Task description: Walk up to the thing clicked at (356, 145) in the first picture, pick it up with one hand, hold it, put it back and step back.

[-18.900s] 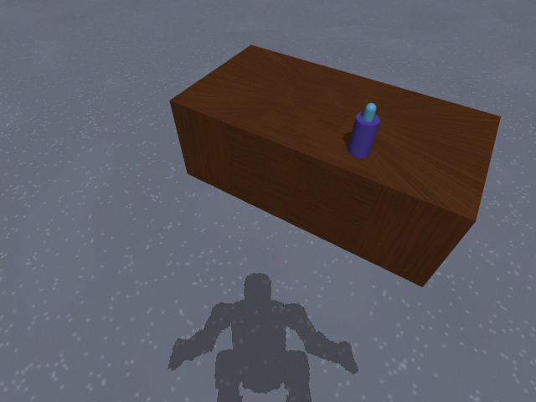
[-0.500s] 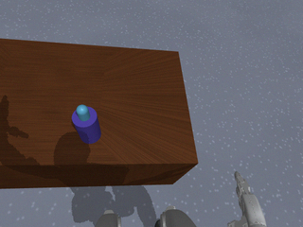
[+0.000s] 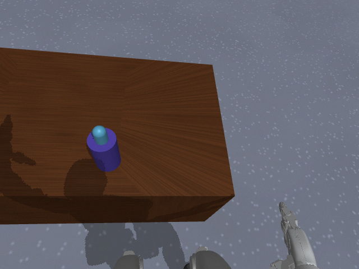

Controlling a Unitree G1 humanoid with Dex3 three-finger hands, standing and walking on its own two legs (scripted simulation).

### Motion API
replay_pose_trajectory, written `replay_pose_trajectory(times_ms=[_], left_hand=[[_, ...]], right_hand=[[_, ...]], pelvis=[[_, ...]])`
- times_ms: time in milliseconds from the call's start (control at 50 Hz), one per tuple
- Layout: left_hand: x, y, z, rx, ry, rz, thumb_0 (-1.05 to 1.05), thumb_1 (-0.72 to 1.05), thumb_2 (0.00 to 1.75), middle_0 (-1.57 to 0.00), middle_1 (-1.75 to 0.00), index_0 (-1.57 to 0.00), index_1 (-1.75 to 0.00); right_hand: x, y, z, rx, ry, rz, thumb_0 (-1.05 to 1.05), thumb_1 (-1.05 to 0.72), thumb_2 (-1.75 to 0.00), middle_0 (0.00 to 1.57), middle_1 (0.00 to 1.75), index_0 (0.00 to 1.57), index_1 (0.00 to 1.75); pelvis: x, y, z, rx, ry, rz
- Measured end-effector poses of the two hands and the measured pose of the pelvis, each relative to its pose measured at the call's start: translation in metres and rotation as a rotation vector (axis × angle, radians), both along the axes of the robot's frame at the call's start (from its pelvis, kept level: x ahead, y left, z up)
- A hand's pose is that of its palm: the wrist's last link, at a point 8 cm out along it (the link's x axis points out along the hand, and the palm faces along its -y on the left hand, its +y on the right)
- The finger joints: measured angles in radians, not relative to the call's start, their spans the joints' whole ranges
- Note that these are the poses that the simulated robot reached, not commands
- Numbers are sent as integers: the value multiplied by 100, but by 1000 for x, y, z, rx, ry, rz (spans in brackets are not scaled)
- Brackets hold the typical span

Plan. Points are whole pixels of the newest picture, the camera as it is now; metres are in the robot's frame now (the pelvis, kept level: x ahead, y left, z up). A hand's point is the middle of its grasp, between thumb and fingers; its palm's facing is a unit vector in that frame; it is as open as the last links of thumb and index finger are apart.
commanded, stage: go down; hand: left
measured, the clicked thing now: (104, 146) +0.47 +0.19 -0.16
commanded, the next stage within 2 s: approach in 0.18 s
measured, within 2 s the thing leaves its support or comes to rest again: neither
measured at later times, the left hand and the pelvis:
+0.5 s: hand out of the picture +0.40 +0.36 +0.05, palm faces +0.17 -0.98 +0.04, open 17.7 cm; pelvis -0.01 +0.00 -0.01, yaw +0 degrees
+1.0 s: hand (79, 156) +0.44 +0.25 -0.16, palm faces +0.12 -0.99 +0.06, open 17.6 cm; pelvis -0.05 -0.01 -0.11, yaw -3 degrees
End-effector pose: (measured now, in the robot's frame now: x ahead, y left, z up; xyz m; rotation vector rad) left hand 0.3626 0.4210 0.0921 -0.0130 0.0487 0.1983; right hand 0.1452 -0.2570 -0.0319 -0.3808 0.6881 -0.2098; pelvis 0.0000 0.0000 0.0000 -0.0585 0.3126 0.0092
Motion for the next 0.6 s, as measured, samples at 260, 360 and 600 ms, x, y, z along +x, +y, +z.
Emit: replay_pose_trajectory(times_ms=[260,360,600], left_hand=[[7,3,10,8,0,3,-2,-60,3,-3,-11,-8,-8],[5,4,-3,1,26,-3,-1,-60,2,-4,-11,-8,-7],[13,-32,-84,-66,59,-43,-1,-61,0,-3,-9,-7,-6]], right_hand=[[-11,-6,-1,-3,10,-36,-1,50,-5,6,5,6,5],[-9,0,-7,9,22,-20,-1,51,-5,6,5,6,5],[0,1,-8,-33,-15,54,-1,54,-4,6,5,6,5]], pelvis=[[-2,0,0,-1,3,-6],[-2,1,-2,-2,17,-7],[-12,-2,-23,-8,74,-6]])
